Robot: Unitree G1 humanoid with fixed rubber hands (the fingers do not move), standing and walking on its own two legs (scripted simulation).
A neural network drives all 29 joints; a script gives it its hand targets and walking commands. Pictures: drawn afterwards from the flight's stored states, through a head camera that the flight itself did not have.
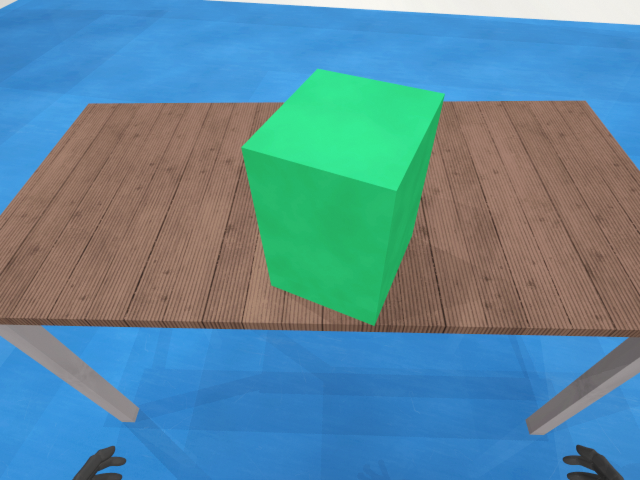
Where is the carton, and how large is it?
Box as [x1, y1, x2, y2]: [241, 69, 444, 325]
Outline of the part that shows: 317,69 241,147 271,284 274,286 374,325 412,233 444,94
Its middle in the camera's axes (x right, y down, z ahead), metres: +0.04 -0.05 +0.57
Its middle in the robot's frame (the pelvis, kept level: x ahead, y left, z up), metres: +0.48 -0.01 +0.07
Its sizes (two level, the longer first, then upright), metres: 0.200 0.181 0.277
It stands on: a table, 0.69 m high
